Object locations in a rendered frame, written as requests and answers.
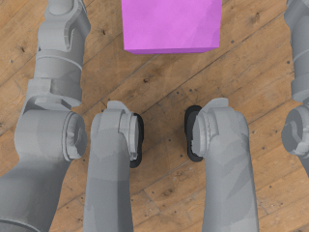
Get carton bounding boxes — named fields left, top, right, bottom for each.
left=121, top=0, right=222, bottom=55

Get right robot forearm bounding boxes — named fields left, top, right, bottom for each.
left=284, top=0, right=309, bottom=104

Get right robot upper arm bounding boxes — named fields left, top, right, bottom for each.
left=281, top=103, right=309, bottom=178

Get right robot thigh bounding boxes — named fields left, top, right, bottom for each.
left=193, top=106, right=260, bottom=232

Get left robot upper arm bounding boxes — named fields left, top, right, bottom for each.
left=0, top=109, right=88, bottom=232

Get left robot forearm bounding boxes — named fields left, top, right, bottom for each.
left=14, top=0, right=91, bottom=152

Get robot right shin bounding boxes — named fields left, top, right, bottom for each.
left=191, top=98, right=250, bottom=157

